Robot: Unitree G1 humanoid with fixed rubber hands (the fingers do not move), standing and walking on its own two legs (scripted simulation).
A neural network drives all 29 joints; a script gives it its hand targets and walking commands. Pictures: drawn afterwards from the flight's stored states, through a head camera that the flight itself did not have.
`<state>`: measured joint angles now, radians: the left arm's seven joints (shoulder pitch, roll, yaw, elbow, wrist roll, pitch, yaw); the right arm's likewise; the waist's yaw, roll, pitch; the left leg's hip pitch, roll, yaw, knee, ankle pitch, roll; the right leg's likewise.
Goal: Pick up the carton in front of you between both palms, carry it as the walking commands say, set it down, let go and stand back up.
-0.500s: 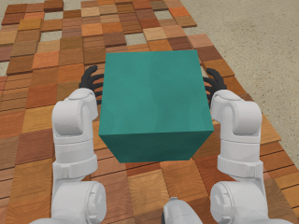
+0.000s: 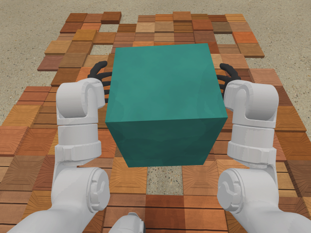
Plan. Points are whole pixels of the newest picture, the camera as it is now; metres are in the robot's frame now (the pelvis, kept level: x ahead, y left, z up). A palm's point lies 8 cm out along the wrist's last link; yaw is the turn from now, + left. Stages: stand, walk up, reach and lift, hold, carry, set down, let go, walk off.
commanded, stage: carry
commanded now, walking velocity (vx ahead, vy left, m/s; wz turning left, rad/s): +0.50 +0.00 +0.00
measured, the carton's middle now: (163, 112) +0.38 +0.02 +0.09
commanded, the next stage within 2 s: none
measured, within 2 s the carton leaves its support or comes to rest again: neither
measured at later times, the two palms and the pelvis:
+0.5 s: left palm (150, 37) +0.69 +0.09 +0.11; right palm (239, 47) +0.66 -0.21 +0.10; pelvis +0.31 -0.02 -0.03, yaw -2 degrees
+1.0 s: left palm out of the picture +0.95 +0.19 +0.15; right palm out of the picture +0.92 -0.11 +0.15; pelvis +0.56 +0.05 +0.00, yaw -2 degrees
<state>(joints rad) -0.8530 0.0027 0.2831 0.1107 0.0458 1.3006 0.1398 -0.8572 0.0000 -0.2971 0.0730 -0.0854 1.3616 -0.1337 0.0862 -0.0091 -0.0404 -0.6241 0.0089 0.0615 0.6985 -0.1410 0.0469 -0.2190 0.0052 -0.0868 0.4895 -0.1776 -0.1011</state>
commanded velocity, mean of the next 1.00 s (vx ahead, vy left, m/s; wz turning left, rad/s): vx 0.50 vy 0.00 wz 0.00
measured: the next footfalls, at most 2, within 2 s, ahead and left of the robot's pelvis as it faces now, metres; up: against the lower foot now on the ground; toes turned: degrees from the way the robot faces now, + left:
left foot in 0.06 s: +0.18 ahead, +0.10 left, +0.00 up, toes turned +4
right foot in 0.42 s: +0.43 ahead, -0.11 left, -0.01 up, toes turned -3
